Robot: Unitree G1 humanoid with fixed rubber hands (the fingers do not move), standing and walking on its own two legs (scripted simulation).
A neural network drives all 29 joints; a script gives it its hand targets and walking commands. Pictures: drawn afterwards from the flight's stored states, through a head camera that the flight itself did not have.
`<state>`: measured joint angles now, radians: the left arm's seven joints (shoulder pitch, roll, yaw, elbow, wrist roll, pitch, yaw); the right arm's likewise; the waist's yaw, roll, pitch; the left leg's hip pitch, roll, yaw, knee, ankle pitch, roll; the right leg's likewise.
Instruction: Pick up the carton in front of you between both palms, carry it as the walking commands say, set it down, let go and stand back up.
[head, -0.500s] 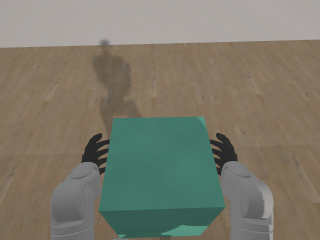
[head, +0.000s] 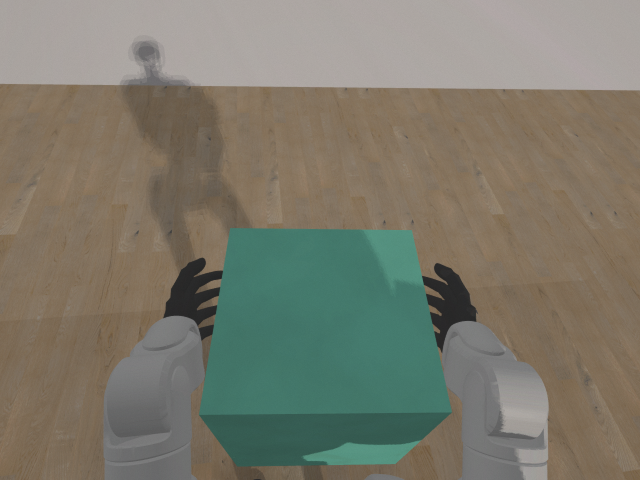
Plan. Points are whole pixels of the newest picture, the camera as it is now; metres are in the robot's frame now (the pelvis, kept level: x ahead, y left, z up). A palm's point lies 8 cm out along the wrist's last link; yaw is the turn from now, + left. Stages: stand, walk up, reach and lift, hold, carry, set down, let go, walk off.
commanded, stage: carry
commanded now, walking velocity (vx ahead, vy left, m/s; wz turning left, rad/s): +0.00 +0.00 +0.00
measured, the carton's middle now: (319, 355) +0.26 +0.00 +0.00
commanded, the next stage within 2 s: hold in 1.94 s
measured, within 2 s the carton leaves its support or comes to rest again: neither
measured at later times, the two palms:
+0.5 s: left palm (218, 227) +0.38 +0.13 +0.09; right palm (451, 229) +0.40 -0.17 +0.09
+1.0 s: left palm (216, 247) +0.36 +0.13 +0.07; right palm (449, 247) +0.38 -0.17 +0.07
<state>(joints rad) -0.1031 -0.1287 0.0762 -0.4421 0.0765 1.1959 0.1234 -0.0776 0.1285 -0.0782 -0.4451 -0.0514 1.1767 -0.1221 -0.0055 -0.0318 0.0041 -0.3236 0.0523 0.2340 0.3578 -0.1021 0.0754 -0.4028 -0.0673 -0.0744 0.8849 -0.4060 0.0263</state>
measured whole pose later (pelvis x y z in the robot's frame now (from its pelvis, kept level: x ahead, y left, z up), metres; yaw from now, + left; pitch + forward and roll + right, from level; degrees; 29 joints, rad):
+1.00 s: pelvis +0.11 -0.03 -0.01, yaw +3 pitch +2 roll +0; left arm -0.12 -0.13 0.10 -0.25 0.12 1.14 0.09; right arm -0.12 0.13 -0.09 -0.26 -0.12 1.15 -0.09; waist 0.00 0.01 -0.12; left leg -0.18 0.07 0.18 0.49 -0.34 -0.01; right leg -0.29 -0.06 -0.19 0.50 -0.24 -0.02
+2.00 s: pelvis +0.09 -0.02 -0.01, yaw +4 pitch -2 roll -1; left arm -0.25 -0.15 0.20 0.16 0.24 0.72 0.00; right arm -0.23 0.14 -0.18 0.13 -0.24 0.74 0.00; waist -0.01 0.02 -0.01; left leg -0.14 0.03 0.12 0.46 -0.26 0.02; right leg -0.23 -0.04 -0.10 0.43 -0.15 -0.01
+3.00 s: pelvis +0.06 -0.06 -0.02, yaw +9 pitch -4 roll +0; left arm -0.55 -0.22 0.54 0.53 0.46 0.48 -0.07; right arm -0.54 0.20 -0.51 0.50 -0.44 0.52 0.08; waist -0.03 0.04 0.13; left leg -0.23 0.00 -0.04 0.59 -0.29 -0.01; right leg -0.28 0.00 -0.05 0.55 -0.21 -0.03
